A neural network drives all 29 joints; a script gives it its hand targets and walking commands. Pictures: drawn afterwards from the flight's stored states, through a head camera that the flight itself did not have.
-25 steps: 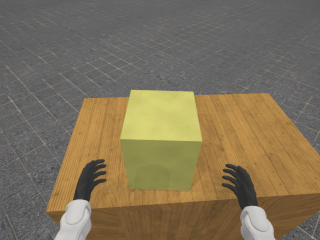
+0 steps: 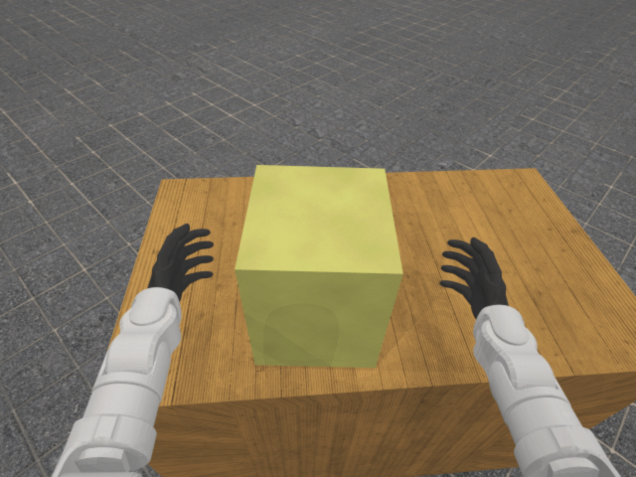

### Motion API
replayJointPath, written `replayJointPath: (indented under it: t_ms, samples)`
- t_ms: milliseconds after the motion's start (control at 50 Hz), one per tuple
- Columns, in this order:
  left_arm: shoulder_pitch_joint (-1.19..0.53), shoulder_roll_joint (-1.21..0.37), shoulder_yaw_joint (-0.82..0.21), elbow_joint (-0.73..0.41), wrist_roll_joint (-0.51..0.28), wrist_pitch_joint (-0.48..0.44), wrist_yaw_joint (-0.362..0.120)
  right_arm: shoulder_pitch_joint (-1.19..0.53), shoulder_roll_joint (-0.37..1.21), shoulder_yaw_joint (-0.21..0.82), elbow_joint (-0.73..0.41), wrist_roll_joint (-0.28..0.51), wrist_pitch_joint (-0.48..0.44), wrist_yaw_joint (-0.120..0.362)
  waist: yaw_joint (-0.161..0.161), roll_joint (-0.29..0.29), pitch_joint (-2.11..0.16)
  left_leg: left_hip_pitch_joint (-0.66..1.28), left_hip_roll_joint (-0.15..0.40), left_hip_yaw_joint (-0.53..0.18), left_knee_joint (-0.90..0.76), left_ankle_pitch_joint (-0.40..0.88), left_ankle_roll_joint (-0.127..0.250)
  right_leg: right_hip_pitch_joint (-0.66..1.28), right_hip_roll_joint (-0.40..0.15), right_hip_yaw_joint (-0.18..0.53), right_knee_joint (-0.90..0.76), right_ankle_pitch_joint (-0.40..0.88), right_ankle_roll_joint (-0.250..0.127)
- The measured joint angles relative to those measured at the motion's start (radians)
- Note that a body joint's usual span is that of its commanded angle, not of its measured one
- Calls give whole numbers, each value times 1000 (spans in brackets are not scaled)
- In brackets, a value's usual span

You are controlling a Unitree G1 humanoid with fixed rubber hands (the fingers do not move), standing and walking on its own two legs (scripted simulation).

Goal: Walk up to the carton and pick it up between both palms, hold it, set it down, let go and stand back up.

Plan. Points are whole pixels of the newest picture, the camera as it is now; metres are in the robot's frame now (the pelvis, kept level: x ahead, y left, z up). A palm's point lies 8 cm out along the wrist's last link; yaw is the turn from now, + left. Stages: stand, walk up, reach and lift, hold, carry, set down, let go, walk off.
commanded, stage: reach and lift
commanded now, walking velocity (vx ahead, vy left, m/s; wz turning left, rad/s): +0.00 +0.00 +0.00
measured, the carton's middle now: (317, 269) +0.45 +0.04 -0.01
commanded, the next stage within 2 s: none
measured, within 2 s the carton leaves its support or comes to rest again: neither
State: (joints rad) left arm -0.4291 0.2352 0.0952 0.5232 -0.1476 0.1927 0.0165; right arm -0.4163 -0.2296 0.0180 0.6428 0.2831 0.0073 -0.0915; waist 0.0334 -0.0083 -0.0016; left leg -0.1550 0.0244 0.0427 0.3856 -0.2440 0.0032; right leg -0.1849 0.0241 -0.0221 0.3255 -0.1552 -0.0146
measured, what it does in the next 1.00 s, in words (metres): stands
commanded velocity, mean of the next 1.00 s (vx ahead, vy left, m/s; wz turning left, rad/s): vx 0.00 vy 0.00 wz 0.00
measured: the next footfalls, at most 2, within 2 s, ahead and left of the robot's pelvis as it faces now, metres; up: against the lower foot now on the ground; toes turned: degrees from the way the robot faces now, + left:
none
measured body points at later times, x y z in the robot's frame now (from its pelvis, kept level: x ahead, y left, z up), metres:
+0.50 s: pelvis +0.00 -0.01 +0.00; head +0.03 +0.00 +0.45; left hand +0.43 +0.23 +0.12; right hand +0.44 -0.18 +0.11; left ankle -0.03 +0.11 -0.75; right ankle +0.01 -0.11 -0.75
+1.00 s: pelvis +0.00 -0.01 -0.01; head +0.04 +0.00 +0.44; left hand +0.47 +0.23 +0.15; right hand +0.48 -0.17 +0.15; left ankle -0.03 +0.11 -0.75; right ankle +0.01 -0.11 -0.75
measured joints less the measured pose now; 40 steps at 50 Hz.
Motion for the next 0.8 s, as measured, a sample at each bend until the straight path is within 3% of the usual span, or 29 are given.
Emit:
replayJointPath:
  t_ms: [300, 800]
  samples:
    - [-220, 57, -10, 130, -38, 45, 7, -217, -26, -6, 93, 25, 88, -14, -3, 5, -44, -109, 5, -15, 17, 11, -7, -98, 6, -8, 2, 14, -6]
    - [-621, 114, -94, 570, -116, -1, 38, -593, -59, -27, 421, 50, 158, -24, -18, -4, -150, -260, 8, -41, 53, 14, -18, -235, 11, -26, 26, 16, -14]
